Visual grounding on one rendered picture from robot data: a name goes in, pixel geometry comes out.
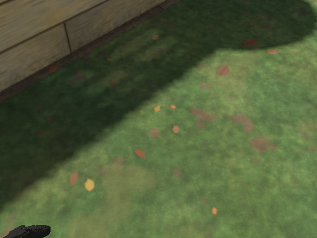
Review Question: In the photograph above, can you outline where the robot left hand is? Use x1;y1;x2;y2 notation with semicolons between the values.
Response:
3;225;51;238

